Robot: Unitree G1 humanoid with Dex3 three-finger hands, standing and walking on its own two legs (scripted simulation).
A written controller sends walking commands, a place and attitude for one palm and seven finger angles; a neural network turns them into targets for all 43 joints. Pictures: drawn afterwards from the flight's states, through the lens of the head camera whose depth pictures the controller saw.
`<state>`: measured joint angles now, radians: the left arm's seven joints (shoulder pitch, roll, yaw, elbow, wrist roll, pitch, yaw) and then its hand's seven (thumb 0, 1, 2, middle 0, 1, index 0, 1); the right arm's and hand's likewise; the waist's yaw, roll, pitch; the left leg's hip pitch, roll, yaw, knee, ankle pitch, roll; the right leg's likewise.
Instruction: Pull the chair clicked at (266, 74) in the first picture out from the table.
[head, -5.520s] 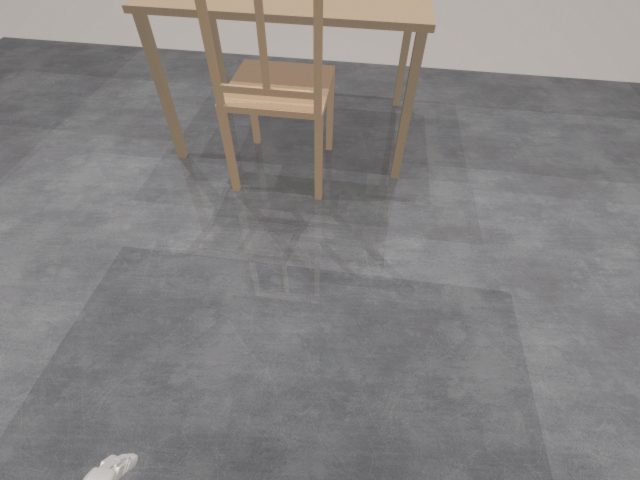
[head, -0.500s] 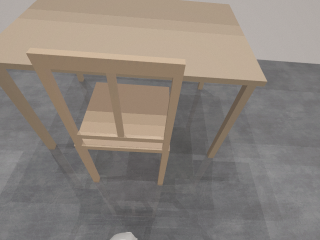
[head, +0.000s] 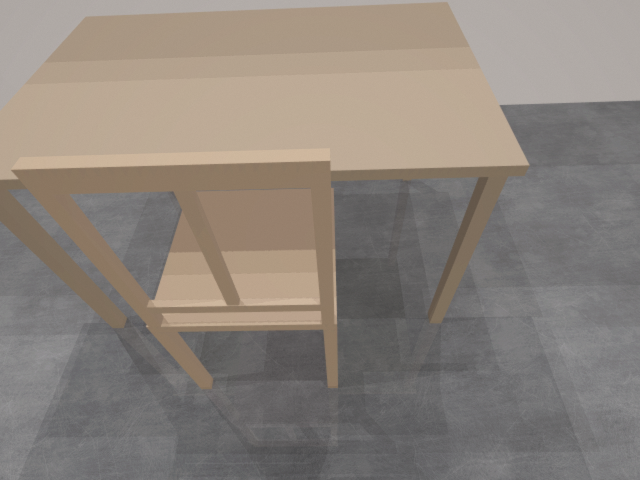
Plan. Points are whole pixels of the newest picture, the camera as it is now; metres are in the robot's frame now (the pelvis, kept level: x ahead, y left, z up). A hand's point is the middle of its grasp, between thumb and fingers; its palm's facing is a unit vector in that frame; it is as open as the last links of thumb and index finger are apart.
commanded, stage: come to a stop and stand still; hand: left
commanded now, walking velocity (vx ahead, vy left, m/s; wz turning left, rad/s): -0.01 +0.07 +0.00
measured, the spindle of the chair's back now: (212, 254) +0.47 +0.22 -0.07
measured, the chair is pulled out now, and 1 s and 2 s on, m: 0.00 0.00 0.00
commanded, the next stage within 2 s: look again from close up in 0.94 s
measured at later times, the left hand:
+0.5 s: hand out of the picture -0.06 +0.24 -0.18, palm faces +0.03 -0.98 -0.21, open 7.4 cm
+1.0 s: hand out of the picture -0.11 +0.20 -0.17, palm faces +0.01 -0.99 -0.15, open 7.4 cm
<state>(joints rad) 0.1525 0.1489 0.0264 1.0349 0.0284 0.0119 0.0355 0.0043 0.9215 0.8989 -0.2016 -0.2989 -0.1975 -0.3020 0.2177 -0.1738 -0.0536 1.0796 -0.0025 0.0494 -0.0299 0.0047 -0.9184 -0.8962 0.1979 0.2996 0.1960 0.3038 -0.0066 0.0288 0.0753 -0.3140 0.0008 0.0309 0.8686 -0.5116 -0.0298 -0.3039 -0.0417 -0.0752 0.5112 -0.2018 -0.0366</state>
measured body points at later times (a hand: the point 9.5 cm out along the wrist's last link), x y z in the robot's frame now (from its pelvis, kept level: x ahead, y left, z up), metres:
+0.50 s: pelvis -0.06 +0.05 +0.00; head -0.04 +0.05 +0.45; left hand -0.06 +0.29 -0.16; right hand -0.05 -0.17 -0.16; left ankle -0.07 +0.15 -0.74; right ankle -0.09 -0.06 -0.74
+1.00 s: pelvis -0.09 +0.05 +0.01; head -0.08 +0.05 +0.46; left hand -0.11 +0.25 -0.16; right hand -0.12 -0.16 -0.16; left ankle -0.07 +0.15 -0.74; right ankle -0.09 -0.06 -0.74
